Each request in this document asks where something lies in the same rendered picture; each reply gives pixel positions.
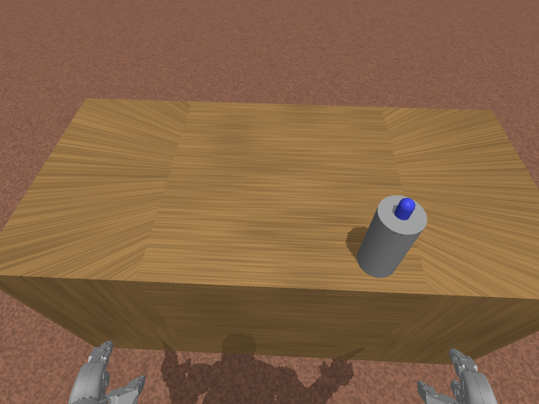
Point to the bottle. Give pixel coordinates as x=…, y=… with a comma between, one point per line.
x=395, y=226

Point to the left robot hand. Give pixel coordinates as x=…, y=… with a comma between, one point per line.
x=93, y=379

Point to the right robot hand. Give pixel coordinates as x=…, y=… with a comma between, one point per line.
x=473, y=389

